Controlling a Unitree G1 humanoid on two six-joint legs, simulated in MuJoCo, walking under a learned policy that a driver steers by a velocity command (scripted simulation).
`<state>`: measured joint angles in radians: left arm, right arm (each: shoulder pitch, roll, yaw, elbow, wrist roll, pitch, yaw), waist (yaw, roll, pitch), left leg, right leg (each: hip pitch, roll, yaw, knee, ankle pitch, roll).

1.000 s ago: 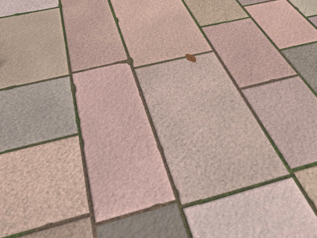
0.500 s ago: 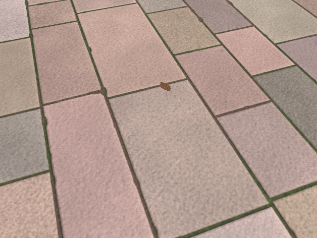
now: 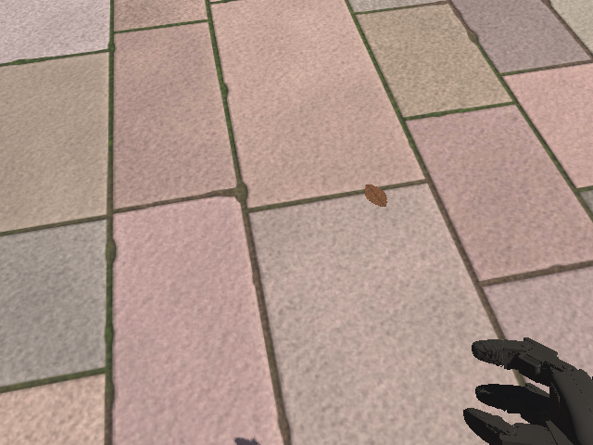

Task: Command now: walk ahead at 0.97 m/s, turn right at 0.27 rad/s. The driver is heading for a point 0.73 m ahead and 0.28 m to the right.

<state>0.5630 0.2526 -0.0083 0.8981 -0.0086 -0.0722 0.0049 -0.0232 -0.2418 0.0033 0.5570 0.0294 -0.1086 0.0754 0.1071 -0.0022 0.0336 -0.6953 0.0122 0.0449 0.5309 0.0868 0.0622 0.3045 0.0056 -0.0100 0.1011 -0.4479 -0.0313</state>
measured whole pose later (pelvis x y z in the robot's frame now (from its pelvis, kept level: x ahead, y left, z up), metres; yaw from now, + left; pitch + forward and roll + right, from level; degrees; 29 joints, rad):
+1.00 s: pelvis +0.82 -0.20 +0.00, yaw -41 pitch +1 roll +2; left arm 0.33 0.29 0.06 0.78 -0.02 -0.01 0.03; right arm 0.02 -0.25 -0.03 0.62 -0.03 -0.14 0.04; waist 0.06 -0.01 0.09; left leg -0.54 -0.07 0.01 0.52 -0.01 0.03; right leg -0.19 0.16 0.24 1.12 -0.61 -0.02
